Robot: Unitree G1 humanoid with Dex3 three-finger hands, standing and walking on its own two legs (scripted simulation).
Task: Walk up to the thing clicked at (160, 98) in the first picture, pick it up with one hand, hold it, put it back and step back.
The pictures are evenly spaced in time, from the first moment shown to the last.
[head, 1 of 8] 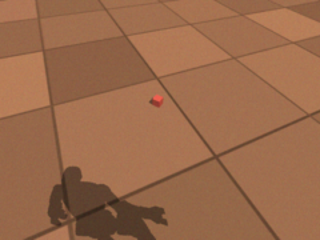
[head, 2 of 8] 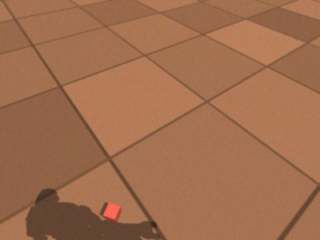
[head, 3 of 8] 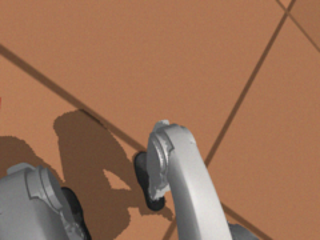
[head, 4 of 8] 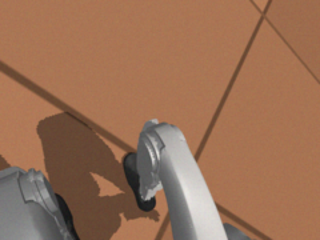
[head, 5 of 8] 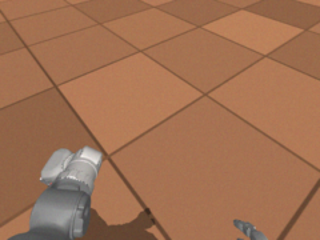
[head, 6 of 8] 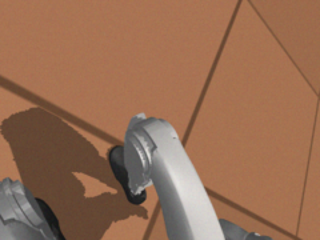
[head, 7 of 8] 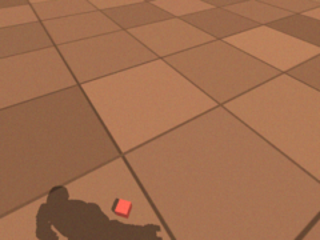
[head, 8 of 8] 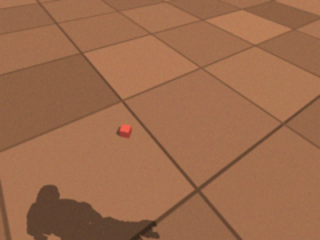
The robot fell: no
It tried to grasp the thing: yes
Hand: left
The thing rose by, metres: 0.67
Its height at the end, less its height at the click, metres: +0.00
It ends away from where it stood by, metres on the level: 0.01
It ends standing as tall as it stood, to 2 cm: yes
